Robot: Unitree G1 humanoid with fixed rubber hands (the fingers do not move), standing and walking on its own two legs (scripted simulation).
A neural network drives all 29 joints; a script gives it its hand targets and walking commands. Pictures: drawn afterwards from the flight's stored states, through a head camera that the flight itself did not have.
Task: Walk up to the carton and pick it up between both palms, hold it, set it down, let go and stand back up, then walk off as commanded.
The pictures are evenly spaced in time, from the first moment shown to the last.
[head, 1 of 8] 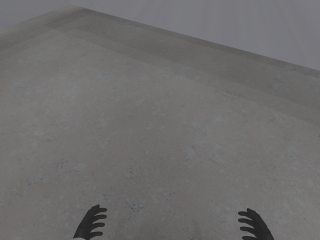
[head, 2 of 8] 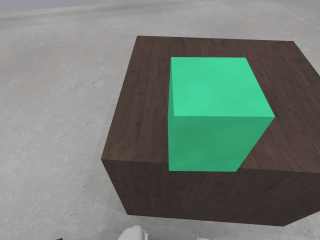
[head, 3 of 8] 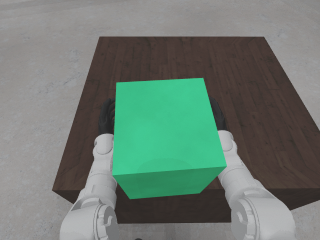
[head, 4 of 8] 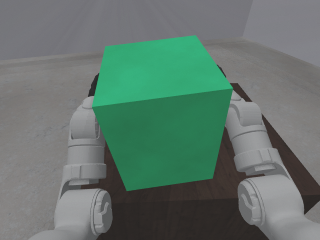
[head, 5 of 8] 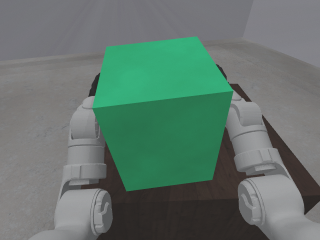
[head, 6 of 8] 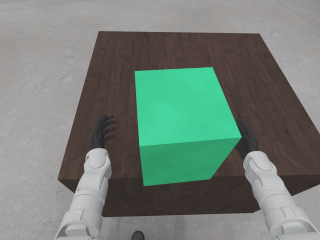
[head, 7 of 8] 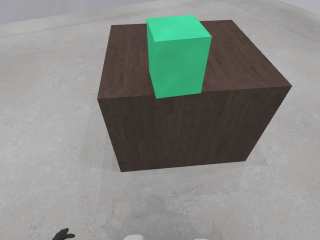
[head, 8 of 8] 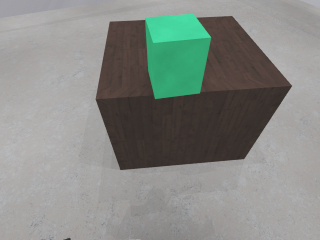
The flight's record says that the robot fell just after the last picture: no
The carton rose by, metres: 0.21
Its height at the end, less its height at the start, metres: +0.00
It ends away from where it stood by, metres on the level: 0.04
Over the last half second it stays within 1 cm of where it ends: yes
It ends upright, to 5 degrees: yes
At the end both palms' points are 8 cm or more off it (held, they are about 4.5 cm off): yes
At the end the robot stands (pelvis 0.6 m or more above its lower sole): yes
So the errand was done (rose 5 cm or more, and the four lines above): yes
